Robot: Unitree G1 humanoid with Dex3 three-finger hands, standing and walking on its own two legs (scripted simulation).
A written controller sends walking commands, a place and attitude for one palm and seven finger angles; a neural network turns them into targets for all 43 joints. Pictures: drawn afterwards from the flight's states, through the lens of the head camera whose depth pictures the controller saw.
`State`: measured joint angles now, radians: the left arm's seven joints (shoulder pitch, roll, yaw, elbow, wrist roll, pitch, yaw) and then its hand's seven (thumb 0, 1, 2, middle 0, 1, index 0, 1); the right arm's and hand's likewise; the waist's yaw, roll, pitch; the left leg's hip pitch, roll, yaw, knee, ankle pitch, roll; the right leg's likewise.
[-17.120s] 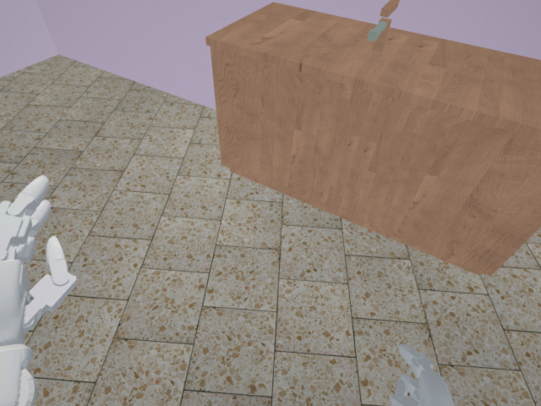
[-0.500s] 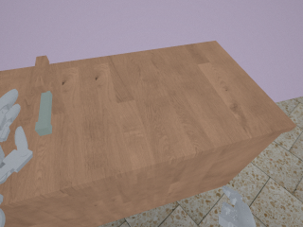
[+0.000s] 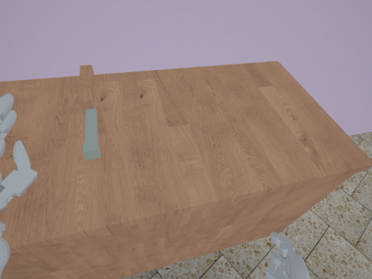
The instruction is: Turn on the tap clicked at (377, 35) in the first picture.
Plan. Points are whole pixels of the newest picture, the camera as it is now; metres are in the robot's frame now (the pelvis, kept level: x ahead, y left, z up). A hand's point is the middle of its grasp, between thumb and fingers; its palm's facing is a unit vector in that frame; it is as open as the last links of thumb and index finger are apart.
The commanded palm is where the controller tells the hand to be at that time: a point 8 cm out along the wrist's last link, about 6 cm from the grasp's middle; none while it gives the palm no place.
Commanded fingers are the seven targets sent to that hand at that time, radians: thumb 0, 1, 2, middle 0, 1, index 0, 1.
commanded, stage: come to a stop and stand still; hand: left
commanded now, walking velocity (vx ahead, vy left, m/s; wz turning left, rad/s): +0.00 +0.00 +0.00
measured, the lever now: (91, 150) +0.34 +0.24 +0.08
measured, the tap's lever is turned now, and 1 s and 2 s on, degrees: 0 0 0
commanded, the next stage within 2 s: look again from close up in 0.40 s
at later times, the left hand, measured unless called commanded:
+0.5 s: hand (34, 170) +0.23 +0.27 +0.16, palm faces +0.38 -0.85 -0.37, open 7.4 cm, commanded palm +0.17 +0.30 +0.18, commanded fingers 0.00 0.90 0.90 -0.20 -0.30 -0.20 -0.30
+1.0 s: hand (53, 170) +0.24 +0.24 +0.16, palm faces +0.38 -0.85 -0.36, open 7.4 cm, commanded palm +0.18 +0.28 +0.18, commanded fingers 0.00 0.90 0.90 -0.20 -0.30 -0.20 -0.30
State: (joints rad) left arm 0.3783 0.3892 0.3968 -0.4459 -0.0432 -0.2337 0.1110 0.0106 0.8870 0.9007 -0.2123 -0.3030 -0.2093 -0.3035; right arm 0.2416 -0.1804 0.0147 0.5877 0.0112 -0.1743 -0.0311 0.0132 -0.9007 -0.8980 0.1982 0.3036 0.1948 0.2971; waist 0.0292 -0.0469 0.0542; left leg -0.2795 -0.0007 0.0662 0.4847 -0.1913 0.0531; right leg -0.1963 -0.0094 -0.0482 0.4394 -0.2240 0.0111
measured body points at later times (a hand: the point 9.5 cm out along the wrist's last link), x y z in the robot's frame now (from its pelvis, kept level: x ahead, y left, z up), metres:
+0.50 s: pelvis +0.01 +0.02 +0.00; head +0.04 +0.05 +0.45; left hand +0.20 +0.31 +0.18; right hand +0.19 -0.20 -0.07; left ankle +0.05 +0.08 -0.74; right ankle +0.01 -0.13 -0.74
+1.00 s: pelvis +0.02 +0.00 +0.00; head +0.04 +0.01 +0.45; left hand +0.21 +0.29 +0.18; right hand +0.20 -0.23 -0.07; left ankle +0.05 +0.08 -0.74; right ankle +0.01 -0.13 -0.74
